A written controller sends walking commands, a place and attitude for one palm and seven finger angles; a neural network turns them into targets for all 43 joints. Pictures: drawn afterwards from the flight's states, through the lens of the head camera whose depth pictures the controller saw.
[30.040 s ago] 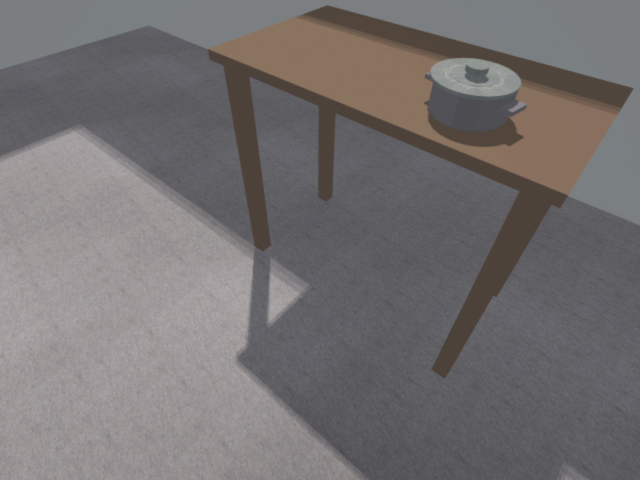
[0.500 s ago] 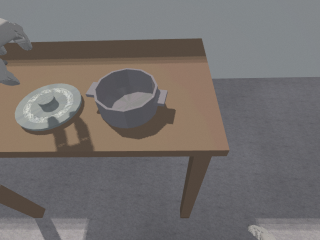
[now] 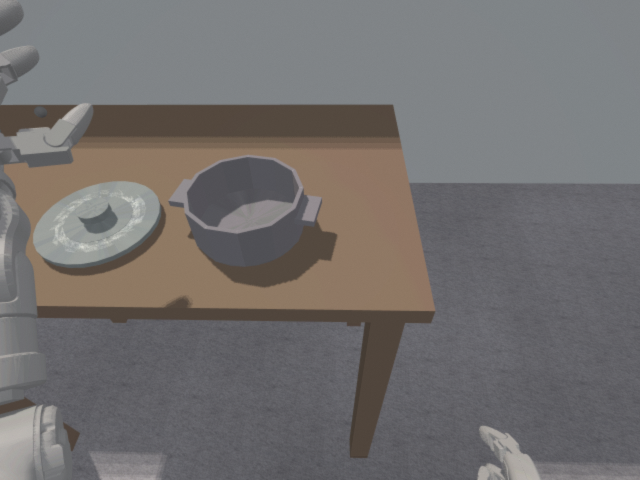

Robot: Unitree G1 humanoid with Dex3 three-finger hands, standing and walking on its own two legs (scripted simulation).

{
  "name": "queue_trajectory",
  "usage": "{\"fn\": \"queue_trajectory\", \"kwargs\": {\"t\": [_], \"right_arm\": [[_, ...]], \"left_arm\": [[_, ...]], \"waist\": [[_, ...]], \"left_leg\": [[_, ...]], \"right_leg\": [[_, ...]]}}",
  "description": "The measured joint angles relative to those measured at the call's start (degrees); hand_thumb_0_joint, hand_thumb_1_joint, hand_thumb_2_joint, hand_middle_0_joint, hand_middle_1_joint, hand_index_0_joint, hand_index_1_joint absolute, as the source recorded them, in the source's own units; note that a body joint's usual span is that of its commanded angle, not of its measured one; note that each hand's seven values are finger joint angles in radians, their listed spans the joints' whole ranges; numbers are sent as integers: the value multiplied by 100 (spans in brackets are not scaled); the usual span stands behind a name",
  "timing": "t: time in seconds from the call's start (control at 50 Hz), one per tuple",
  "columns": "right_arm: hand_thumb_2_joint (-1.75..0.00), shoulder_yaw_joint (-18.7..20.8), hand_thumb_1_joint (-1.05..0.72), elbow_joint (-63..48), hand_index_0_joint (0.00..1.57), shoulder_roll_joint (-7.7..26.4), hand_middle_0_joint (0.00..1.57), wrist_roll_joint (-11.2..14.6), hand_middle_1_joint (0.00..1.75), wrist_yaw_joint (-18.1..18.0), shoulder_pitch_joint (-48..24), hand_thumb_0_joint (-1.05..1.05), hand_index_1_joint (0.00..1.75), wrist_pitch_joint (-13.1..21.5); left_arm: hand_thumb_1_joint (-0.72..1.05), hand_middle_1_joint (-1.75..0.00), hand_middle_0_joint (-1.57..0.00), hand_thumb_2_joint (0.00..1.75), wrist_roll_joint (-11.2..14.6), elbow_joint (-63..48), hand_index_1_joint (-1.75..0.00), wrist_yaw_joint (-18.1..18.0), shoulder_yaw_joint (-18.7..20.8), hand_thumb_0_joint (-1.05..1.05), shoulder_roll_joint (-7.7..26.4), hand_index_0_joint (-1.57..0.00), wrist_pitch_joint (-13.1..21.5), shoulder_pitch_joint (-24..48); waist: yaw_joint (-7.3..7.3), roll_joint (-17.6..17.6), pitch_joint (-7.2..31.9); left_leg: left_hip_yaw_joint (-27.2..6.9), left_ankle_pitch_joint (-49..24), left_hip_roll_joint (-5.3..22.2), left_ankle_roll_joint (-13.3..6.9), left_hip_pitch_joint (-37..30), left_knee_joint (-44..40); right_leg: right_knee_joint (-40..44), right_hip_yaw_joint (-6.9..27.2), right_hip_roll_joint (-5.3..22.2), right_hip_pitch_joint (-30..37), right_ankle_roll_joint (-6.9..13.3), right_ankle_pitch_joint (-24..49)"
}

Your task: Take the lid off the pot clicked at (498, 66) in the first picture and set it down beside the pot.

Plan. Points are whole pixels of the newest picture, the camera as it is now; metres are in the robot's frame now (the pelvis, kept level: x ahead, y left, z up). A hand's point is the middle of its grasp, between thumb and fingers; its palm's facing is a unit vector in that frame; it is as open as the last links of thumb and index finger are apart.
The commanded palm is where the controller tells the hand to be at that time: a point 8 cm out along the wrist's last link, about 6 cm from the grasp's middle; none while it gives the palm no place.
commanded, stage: draw the hand back to the body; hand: left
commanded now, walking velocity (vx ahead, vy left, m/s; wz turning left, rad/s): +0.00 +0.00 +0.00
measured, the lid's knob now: (94, 210) +0.46 +0.37 +0.08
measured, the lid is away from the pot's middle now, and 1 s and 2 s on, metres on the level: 0.23 0.23 0.23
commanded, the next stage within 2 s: step back with the hand held close in 1.38 s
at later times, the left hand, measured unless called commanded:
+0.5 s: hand (31, 172) +0.29 +0.26 +0.28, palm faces +0.53 -0.82 -0.23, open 8.2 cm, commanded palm +0.24 +0.29 +0.28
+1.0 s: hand (4, 246) +0.22 +0.24 +0.27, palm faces +0.50 -0.82 -0.27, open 7.4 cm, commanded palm +0.16 +0.28 +0.27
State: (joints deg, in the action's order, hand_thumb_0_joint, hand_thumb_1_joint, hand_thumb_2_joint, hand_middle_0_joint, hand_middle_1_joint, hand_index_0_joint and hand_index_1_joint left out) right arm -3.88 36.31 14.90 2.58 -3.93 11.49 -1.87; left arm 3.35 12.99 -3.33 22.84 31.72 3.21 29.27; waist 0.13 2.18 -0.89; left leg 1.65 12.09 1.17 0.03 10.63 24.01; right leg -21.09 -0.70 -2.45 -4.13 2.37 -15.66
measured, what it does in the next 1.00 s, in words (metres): stands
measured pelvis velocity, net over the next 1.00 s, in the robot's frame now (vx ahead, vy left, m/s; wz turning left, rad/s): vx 0.00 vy -0.01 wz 0.00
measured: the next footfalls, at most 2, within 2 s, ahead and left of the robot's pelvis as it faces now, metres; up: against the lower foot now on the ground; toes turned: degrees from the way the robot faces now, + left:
none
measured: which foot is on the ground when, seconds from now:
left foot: down 0.00-1.00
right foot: down 0.00-1.00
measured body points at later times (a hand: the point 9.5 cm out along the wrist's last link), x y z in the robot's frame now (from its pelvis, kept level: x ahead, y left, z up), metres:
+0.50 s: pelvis +0.01 -0.03 +0.00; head -0.01 -0.05 +0.45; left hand +0.26 +0.30 +0.29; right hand +0.21 -0.25 -0.09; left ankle +0.01 +0.12 -0.74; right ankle -0.05 -0.09 -0.74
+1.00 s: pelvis +0.00 -0.01 +0.00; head -0.02 -0.03 +0.45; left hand +0.19 +0.28 +0.29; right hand +0.20 -0.23 -0.09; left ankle +0.01 +0.12 -0.74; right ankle -0.05 -0.09 -0.74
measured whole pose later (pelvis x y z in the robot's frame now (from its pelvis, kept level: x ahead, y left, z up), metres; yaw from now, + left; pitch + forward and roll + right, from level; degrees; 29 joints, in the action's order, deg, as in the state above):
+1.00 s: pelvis +0.00 -0.01 +0.00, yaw +0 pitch -5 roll +0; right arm -1.9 39.3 12.9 0.7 -4.1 7.9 2.5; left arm 8.1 -25.5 -3.7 25.5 22.9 5.5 -7.3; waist -3.6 3.2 -1.2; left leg 1.3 11.6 1.4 0.7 5.5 22.0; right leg -19.6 -1.0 -2.8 0.9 3.0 -15.6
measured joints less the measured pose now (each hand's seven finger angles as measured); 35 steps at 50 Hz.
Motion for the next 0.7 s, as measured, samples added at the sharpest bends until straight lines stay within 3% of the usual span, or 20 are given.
{"fn": "queue_trajectory", "kwargs": {"t": [0.22,0.7], "right_arm": [[-90,184,-91,294,20,196,20,26,30,-19,-45,1,29,107],[-90,142,-91,257,20,-114,20,-105,30,-32,-468,1,29,359]], "left_arm": [[28,-50,-37,90,206,-832,-49,-51,157,0,-196,-37,-22,-883],[83,-32,-22,90,433,-2678,-31,-78,286,1,-743,-22,96,-2451]], "waist": [[-140,44,-9],[-377,118,-67]], "left_leg": [[-75,2,66,100,-195,-97],[-100,-45,87,129,-421,-190]], "right_leg": [[13,-67,-79,174,117,-74],[92,-91,-104,398,159,-42]]}}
